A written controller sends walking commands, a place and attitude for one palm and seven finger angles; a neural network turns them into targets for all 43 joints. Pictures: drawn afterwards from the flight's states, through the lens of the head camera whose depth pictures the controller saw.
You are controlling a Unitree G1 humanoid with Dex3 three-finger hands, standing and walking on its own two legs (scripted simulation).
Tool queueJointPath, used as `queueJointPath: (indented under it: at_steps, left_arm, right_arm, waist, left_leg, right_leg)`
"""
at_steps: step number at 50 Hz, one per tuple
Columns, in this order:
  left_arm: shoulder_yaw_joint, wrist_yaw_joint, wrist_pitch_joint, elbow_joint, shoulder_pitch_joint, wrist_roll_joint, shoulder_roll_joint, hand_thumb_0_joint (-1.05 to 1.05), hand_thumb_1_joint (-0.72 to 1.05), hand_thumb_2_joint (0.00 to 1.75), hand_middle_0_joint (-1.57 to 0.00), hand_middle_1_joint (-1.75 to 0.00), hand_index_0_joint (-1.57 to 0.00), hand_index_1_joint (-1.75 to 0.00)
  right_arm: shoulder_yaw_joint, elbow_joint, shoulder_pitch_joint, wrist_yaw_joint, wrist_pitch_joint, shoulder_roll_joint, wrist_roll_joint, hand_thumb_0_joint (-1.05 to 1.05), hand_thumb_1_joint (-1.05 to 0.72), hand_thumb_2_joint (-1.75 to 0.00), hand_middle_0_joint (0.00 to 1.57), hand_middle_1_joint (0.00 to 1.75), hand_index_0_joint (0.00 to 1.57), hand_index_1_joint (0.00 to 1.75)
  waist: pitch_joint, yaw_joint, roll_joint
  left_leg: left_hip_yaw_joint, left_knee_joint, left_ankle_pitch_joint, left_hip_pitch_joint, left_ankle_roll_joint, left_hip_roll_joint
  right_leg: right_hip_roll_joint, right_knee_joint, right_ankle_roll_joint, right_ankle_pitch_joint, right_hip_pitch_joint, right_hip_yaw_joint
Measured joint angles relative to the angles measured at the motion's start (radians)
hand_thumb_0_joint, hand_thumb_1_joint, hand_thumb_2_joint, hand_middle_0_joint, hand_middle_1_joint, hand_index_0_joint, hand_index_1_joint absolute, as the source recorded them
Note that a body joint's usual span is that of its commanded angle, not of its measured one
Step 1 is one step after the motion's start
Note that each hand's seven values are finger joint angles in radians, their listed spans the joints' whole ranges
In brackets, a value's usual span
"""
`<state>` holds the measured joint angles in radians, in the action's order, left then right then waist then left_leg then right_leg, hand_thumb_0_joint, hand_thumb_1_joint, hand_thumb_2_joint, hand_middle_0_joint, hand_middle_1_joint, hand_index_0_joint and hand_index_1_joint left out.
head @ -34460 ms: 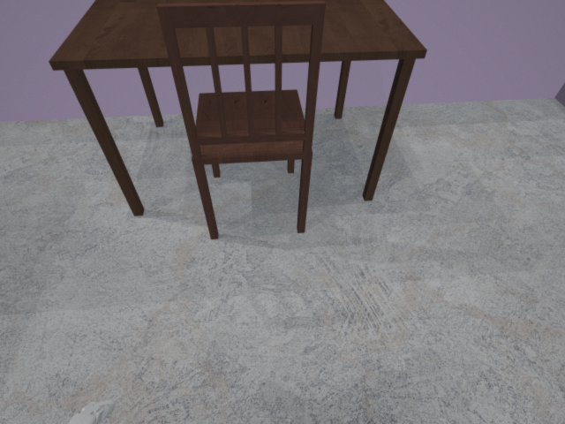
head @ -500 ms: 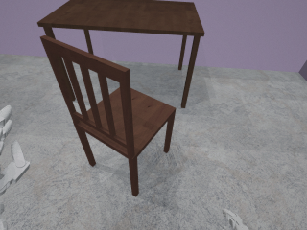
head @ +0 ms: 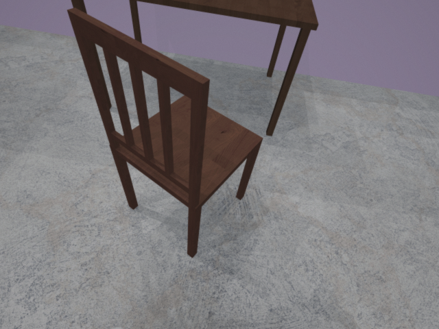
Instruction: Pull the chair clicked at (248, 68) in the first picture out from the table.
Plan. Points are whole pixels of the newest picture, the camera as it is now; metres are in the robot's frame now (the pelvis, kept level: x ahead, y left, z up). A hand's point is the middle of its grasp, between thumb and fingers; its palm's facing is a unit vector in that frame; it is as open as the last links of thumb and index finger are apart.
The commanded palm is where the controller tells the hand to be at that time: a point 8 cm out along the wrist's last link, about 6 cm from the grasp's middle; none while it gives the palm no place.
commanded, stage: let the arm hang, fingers relaxed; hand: left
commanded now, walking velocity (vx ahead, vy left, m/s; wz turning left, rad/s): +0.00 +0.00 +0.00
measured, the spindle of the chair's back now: (143, 118) +0.63 +0.25 -0.05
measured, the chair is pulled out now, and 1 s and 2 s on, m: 0.65 0.65 0.65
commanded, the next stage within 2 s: look to check the result in 0.72 s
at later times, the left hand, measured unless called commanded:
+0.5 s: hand out of the picture +0.00 +0.17 -0.17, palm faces +0.00 -0.98 -0.19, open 7.3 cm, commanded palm none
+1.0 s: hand out of the picture +0.01 +0.16 -0.17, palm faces +0.00 -0.98 -0.18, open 7.3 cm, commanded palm none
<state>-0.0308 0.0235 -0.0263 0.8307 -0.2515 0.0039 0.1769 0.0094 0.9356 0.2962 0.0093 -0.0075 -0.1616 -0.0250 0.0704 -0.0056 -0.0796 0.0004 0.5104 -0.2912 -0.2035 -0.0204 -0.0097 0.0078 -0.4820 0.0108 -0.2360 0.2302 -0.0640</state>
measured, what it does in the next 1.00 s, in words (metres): stands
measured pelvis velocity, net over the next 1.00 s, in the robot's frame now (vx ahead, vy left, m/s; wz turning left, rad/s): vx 0.01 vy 0.00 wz -0.04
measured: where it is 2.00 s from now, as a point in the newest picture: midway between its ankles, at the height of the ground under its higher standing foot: outside the picture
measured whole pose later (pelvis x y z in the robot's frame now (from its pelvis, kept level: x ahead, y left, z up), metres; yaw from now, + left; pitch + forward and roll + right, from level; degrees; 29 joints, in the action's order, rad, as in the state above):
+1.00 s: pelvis +0.01 +0.00 +0.00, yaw -2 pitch -1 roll +0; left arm 0.00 0.04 0.00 1.10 -0.31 0.00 0.12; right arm 0.00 1.10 0.36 0.04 0.01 -0.11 -0.01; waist 0.05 0.01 0.01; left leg -0.04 0.42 -0.27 -0.13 -0.02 0.00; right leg 0.00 -0.44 0.02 -0.23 0.19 -0.02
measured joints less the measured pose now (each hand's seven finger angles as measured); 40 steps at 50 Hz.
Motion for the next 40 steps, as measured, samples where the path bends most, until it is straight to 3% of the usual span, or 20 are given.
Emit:
queueJointPath:
  at_steps: [7,14,27,40]
  left_arm:
    - [0.012,-0.006,-0.008,0.143,-0.036,0.006,0.033,-0.03,0.96,0.9,-0.2,-0.3,-0.2,-0.3]
    - [0.016,0.002,-0.001,0.209,-0.07,0.006,0.029,0.0,0.93,0.9,-0.2,-0.3,-0.2,-0.3]
    - [0.04,0.006,0.018,0.25,-0.062,0.003,-0.053,0.0,0.91,0.9,-0.2,-0.3,-0.2,-0.3]
    - [0.03,0.009,0.025,0.266,-0.056,0.0,-0.053,0.01,0.92,0.9,-0.2,-0.3,-0.2,-0.3]
  right_arm:
    - [-0.013,0.045,0.02,0.009,-0.005,-0.002,0.006,0.01,-0.91,-0.9,0.2,0.3,0.2,0.3]
    - [-0.012,0.082,0.031,0.01,0.0,0.002,0.009,0.0,-0.91,-0.9,0.2,0.3,0.2,0.3]
    - [-0.01,0.143,0.051,0.018,0.009,0.021,0.012,0.0,-0.91,-0.9,0.2,0.3,0.2,0.3]
    - [-0.012,0.163,0.065,0.025,0.012,0.041,0.013,0.0,-0.91,-0.9,0.2,0.3,0.19,0.3]
  waist:
    - [-0.013,0.0,0.075]
    - [-0.014,0.0,0.115]
    - [-0.028,0.006,0.092]
    - [-0.024,0.01,0.09]
  left_leg:
    - [-0.018,-0.043,0.018,0.035,-0.014,-0.008]
    - [-0.034,-0.077,0.035,0.048,-0.019,-0.018]
    - [-0.044,-0.085,0.028,0.067,-0.008,-0.006]
    - [-0.038,-0.084,0.022,0.069,0.001,0.004]
  right_leg:
    - [0.006,0.044,-0.012,0.026,-0.029,0.018]
    - [0.015,0.043,-0.016,0.028,-0.023,0.035]
    - [0.002,0.04,-0.007,0.019,-0.031,0.044]
    - [-0.008,0.046,0.002,0.016,-0.037,0.039]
